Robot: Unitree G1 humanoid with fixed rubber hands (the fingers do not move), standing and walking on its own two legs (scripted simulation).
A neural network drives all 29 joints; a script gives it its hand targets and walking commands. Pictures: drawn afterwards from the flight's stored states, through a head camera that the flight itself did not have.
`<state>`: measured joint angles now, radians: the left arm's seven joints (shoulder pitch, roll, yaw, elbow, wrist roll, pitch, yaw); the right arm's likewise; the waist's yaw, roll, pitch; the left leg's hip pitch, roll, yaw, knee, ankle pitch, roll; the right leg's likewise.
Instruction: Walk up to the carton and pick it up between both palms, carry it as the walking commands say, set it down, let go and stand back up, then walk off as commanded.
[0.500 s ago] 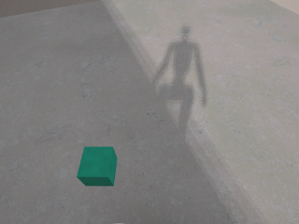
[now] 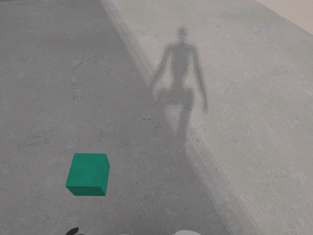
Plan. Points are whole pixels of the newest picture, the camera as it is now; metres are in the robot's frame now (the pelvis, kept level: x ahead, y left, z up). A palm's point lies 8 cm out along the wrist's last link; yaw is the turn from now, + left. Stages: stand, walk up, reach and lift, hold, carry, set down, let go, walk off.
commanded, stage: walk off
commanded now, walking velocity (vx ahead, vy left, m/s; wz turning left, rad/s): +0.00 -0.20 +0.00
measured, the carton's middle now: (90, 174) +0.50 +0.40 -0.68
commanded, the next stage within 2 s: stand in 1.70 s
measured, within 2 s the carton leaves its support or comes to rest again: neither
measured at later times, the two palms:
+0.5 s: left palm out of the picture +0.05 +0.17 -0.12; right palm out of the picture +0.07 -0.35 -0.12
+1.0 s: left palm out of the picture +0.11 +0.11 -0.12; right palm out of the picture +0.03 -0.40 -0.13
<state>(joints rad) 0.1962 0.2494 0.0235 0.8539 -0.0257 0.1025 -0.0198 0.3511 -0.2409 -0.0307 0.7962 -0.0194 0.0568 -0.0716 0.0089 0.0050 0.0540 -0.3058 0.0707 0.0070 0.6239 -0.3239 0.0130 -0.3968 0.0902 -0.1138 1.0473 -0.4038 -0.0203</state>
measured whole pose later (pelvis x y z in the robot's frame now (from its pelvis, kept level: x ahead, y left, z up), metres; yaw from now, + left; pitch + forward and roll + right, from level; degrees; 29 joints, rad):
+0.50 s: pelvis +0.00 -0.09 +0.00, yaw +1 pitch +0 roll +0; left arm 0.26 0.25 0.02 0.85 -0.03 0.08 -0.02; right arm 0.28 -0.24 -0.03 0.80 -0.02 0.07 -0.06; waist 0.01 0.02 0.06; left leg -0.34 0.05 0.00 1.10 -0.47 -0.05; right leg -0.22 0.06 -0.15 0.50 -0.28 -0.11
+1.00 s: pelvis +0.01 -0.14 +0.00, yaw +0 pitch +2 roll +0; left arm 0.16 0.25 0.02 0.85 -0.03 0.08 -0.03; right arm 0.35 -0.24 -0.03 0.80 -0.02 0.04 -0.06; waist -0.02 0.00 0.04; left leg -0.30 0.08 0.02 0.57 -0.31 -0.05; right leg -0.32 -0.01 -0.12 0.55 -0.31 0.00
